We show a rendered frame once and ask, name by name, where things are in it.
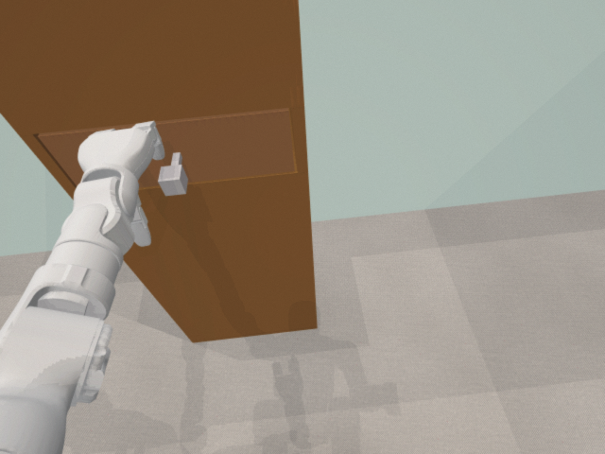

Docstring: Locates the left robot upper arm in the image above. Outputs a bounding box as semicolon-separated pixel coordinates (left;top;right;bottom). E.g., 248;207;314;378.
0;306;112;454

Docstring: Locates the drawer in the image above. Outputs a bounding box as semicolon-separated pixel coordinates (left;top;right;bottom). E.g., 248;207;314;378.
38;108;295;188

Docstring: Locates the cabinet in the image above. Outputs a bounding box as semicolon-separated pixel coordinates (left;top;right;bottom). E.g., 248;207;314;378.
0;0;318;343

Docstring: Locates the handle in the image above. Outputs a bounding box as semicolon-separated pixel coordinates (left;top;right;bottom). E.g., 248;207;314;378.
158;152;188;196

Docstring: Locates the left robot forearm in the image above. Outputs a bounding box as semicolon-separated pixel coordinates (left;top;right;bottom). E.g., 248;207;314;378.
0;164;139;355

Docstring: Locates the robot left hand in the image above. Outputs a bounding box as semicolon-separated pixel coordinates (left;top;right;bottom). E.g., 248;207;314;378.
78;121;164;247

